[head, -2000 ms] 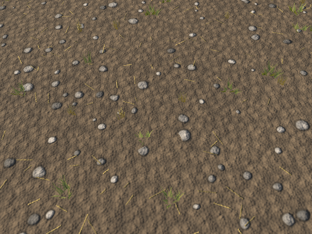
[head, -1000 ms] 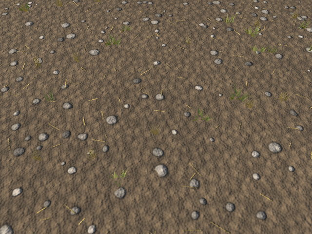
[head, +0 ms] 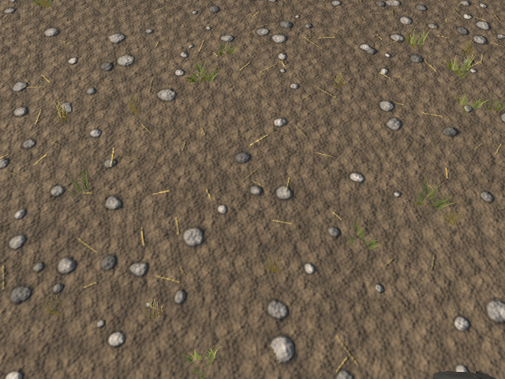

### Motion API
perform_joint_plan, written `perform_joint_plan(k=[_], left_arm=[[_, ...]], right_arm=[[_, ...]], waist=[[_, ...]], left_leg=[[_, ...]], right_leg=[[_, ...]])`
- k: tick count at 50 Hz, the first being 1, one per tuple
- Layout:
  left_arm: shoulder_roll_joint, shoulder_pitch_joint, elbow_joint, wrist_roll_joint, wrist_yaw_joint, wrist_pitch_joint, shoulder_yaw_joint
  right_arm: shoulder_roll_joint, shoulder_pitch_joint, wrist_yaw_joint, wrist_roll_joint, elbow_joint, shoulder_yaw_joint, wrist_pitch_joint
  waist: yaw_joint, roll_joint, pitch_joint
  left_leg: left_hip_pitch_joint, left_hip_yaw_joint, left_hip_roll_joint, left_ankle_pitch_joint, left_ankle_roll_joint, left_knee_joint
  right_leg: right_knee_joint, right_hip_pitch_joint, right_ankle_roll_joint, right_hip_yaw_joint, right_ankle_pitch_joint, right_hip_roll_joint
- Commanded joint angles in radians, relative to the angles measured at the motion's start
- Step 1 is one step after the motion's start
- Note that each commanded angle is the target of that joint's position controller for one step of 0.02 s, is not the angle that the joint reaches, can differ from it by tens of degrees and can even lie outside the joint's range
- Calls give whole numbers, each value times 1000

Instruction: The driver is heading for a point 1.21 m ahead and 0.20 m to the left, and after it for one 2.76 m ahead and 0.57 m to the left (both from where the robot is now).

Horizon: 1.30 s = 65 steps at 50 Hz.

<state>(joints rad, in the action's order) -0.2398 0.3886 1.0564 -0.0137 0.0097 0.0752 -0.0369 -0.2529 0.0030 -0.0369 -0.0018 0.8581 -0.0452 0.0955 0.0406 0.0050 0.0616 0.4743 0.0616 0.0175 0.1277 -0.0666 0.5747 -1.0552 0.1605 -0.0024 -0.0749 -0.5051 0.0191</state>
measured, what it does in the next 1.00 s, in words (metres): walks ahead: right foot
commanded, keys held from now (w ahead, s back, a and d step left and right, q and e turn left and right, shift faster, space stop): no key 0.26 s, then w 0.08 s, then no key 0.64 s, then w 0.02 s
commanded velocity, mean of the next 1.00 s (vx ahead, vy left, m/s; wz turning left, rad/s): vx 0.11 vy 0.00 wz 0.00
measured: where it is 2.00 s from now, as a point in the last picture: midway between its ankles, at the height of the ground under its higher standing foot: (295, 348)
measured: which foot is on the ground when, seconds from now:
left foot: down 0.00-1.00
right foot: up 0.00-0.36, down 0.38-1.00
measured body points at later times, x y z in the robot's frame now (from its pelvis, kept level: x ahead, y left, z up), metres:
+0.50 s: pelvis +0.14 -0.01 +0.01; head +0.15 -0.02 +0.46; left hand +0.24 +0.25 -0.11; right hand +0.23 -0.27 -0.13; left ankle +0.11 +0.09 -0.72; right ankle +0.14 -0.13 -0.72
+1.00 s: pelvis +0.15 -0.01 +0.02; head +0.16 -0.01 +0.47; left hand +0.23 +0.25 -0.13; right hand +0.22 -0.27 -0.13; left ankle +0.11 +0.09 -0.72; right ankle +0.14 -0.13 -0.72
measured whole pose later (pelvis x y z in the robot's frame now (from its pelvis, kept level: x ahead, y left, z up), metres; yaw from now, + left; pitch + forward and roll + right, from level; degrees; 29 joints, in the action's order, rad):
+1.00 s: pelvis +0.15 -0.01 +0.02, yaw +0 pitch -2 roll +0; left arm -0.22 0.11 1.09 0.00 0.04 -0.01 -0.05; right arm -0.23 -0.16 0.02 0.00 1.08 -0.03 0.00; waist 0.00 0.00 0.04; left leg 0.13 0.04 0.01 0.33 -0.03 0.49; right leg -0.49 0.18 0.00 0.02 -0.28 0.00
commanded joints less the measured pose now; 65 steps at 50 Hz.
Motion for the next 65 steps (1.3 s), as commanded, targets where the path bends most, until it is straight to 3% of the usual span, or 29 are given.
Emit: perform_joint_plan(k=[1,2,4,5,8,11,13,15,17,18,19,20,21,22,23,25,28,34,49,51,52,54,55,57,60,62,63,65], left_arm=[[-112,-9,-68,-14,9,26,-22],[-111,-15,-70,-2,19,11,-32],[-62,22,-63,5,26,-17,-29],[-45,29,-65,8,29,-26,-27],[-50,-48,-100,20,39,-43,-25],[-69,-145,-122,15,37,-57,-25],[-84,-188,-130,12,37,-66,-30],[-94,-234,-143,13,33,-61,-32],[-103,-261,-150,13,27,-44,-35],[-93,-248,-139,18,26,-36,-34],[-96,-204,-122,26,28,-28,-34],[-165,-193,-105,24,30,-24,-51],[-151,-162,-80,12,25,-24,-53],[-99,-149,-71,15,22,-22,-39],[-86,-167,-71,19,19,-20,-33],[-102,-220,-82,16,14,-14,-34],[-120,-241,-77,9,5,-7,-39],[-99,-231,-36,8,10,-33,-35],[-88,-275,10,14,31,-77,-34],[-83,-258,25,8,31,-81,-36],[-80,-262,24,4,31,-80,-37],[-65,-322,-12,-2,28,-60,-32],[-55,-351,-33,-9,23,-44,-29],[-77,-384,-56,-21,11,-18,-36],[-88,-373,-56,-24,-6,6,-44],[-55,-356,-48,-18,-15,12,-39],[-44,-305,-26,-16,-19,11,-39],[-69,-146,36,-15,-16,0,-56]], right_arm=[[-107,-137,-1,3,11,-19,3],[-81,-108,-4,9,14,-12,12],[-71,-101,-9,29,35,-6,15],[-72,-103,-6,34,46,-3,18],[-103,-84,16,34,60,-5,11],[-137,-123,34,25,78,-11,-11],[-132,-144,39,21,90,-8,-25],[-156,-173,43,1,97,-17,-36],[-172,-203,53,-14,98,-25,-47],[-132,-203,56,-9,98,-13,-47],[-87,-205,57,1,97,0,-40],[-66,-246,54,6,92,2,-28],[-58,-230,56,14,86,5,-23],[-53,-219,56,18,86,8,-24],[-56,-213,57,13,89,8,-31],[-79,-203,59,11,94,4,-49],[-124,-215,61,1,114,-7,-71],[-96,-203,59,-2,144,-5,-92],[-85,-176,65,4,197,-3,-91],[-93,-206,67,-4,215,-10,-93],[-115,-213,68,-11,216,-18,-94],[-157,-273,70,-22,218,-33,-80],[-182,-284,72,-24,219,-42,-66],[-166,-299,69,-9,212,-42,-31],[-138,-278,59,-22,189,-39,-12],[-157,-263,53,-24,182,-44,-20],[-167,-254,50,-27,180,-47,-26],[-162,-266,48,-29,178,-45,-31]], waist=[[-65,-29,-164],[-36,-33,-138],[2,-59,-133],[17,-63,-132],[26,-81,-145],[-13,-78,-155],[-28,-75,-128],[-46,-79,-89],[-50,-81,-45],[-37,-54,-31],[-18,-23,-54],[-59,79,-89],[-55,153,-129],[-49,169,-150],[-51,158,-147],[-62,120,-141],[-60,30,-162],[-52,-21,-153],[-41,-4,-62],[-45,-22,-64],[-50,-53,-33],[-83,-141,63],[-91,-175,113],[-99,-147,147],[-83,-91,89],[-65,-102,55],[-36,-103,36],[24,-88,-16]], left_leg=[[-419,-344,-323,-502,-206,-250],[-318,-266,-282,-523,-181,-278],[-195,-196,-250,-575,-185,-318],[-159,-165,-241,-607,-195,-329],[-143,-105,-214,-582,-186,-337],[-163,-116,-210,-356,-165,-358],[-170,-146,-214,-165,-159,-367],[-183,-210,-224,182,-151,-394],[-213,-285,-240,382,-143,-395],[-216,-277,-220,344,-130,-347],[-192,-230,-179,190,-101,-262],[-141,-114,-79,34,-56,-171],[-131,-14,-5,34,-5,-85],[-112,-14,-7,71,31,-47],[-114,-29,-17,85,45,-32],[-164,-52,-35,34,44,-35],[-314,-71,-57,-204,21,-68],[-359,-82,-72,-343,6,-65],[-306,-83,-69,-134,19,-161],[-299,-86,-58,137,-3,-182],[-279,-128,-79,344,-34,-211],[-271,-361,-234,689,-129,-357],[-259,-494,-326,736,-182,-420],[-333,-579,-403,608,-222,-445],[-428,-420,-337,394,-159,-409],[-315,-282,-258,303,-123,-387],[-237,-224,-225,285,-112,-357],[-110,-170,-182,229,-91,-255]], right_leg=[[-279,404,3,-4,38,-76],[-209,346,7,0,74,-110],[-130,235,6,6,112,-120],[-77,208,-1,10,131,-122],[172,183,-19,18,236,-132],[327,144,-27,30,338,-116],[400,134,-26,27,340,-109],[465,150,-9,56,308,-91],[517,175,17,83,251,-75],[576,145,32,72,269,-80],[610,60,50,34,375,-111],[596,-24,85,-21,542,-153],[615,-58,118,-68,597,-170],[632,-94,147,-117,627,-208],[631,-90,158,-135,664,-226],[609,-54,150,-114,735,-214],[544,6,89,1,819,-120],[524,-10,64,39,772,-87],[612,-39,35,52,539,-70],[579,-15,37,96,286,-27],[536,44,40,123,108,0],[383,233,44,153,-7,14],[288,301,54,129,22,-13],[115,475,68,54,-33,-82],[208,501,69,52,22,-134],[361,292,50,128,102,-90],[435,156,40,175,194,-55],[483,-94,28,221,279,13]])
Keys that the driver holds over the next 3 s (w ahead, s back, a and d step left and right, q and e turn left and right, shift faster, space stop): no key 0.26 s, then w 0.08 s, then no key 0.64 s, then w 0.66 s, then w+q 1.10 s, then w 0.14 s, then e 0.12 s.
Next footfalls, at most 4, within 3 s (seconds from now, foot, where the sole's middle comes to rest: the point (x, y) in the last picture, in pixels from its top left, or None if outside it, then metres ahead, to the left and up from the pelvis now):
0.38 right None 0.18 -0.13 -0.76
1.32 right None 0.28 -0.17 -0.76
1.86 left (249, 305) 0.63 0.06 -0.76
2.36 right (298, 210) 0.96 -0.08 -0.76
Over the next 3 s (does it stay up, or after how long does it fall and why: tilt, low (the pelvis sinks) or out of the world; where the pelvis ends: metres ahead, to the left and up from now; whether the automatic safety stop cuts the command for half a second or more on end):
stays up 1.02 0.17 0.01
